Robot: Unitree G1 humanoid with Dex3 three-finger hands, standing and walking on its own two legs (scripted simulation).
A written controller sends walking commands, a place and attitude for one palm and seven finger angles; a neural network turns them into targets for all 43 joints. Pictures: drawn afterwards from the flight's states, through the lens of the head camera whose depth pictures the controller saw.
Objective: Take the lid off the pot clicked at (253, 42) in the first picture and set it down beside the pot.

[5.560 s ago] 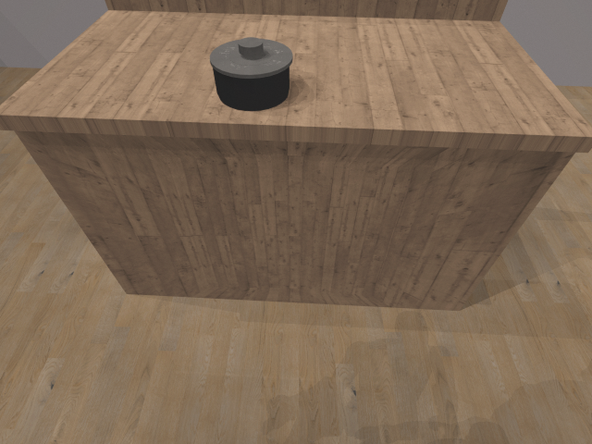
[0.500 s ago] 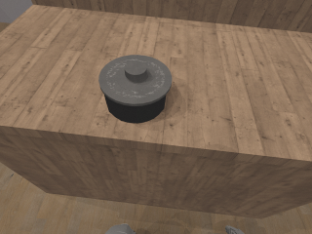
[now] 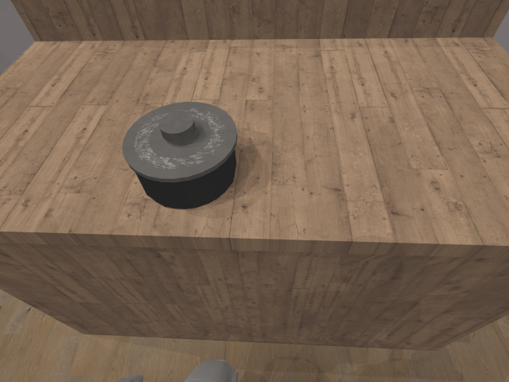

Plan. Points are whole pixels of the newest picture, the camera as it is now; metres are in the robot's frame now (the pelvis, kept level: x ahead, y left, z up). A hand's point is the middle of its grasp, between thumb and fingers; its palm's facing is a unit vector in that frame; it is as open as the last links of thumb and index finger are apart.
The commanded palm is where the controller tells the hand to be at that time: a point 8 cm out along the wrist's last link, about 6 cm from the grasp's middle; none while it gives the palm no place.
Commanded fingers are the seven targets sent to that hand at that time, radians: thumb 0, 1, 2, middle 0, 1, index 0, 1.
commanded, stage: come to a stop and stand still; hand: left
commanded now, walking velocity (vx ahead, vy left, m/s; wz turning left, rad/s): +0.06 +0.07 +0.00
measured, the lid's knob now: (177, 126) +0.45 +0.14 +0.17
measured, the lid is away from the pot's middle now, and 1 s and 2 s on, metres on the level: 0.00 0.00 0.00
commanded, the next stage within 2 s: look again from close up in 0.62 s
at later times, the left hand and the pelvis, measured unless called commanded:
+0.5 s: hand out of the picture +0.01 +0.22 -0.16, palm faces +0.03 -0.97 -0.23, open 7.4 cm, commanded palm none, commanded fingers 0.00 0.90 0.90 -0.20 -0.30 -0.20 -0.30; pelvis -0.02 +0.04 +0.01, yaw -1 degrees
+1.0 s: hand out of the picture -0.05 +0.22 -0.17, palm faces +0.02 -0.98 -0.19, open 7.4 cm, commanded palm none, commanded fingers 0.00 0.90 0.90 -0.20 -0.30 -0.20 -0.30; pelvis -0.05 +0.05 +0.01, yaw +0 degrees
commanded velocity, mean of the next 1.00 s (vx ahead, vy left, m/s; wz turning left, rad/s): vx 0.00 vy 0.00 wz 0.00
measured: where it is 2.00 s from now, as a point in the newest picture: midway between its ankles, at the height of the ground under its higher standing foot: outside the picture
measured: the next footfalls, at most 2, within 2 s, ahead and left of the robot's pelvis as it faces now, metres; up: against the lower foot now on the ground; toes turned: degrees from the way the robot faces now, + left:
left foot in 0.16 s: +0.02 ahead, +0.12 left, +0.00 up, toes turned +1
right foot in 0.44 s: +0.00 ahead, -0.09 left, +0.00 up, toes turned +0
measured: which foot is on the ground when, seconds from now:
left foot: up 0.00-0.14, down 0.16-1.00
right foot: down 0.00-0.16, up 0.18-0.42, down 0.44-1.00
